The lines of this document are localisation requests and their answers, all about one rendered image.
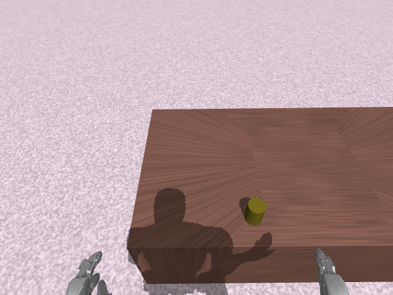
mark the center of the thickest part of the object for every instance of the right robot hand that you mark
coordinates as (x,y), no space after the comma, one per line
(330,283)

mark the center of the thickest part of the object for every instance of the left robot hand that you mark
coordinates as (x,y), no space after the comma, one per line
(85,281)

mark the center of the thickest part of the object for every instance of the can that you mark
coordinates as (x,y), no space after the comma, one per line
(255,210)

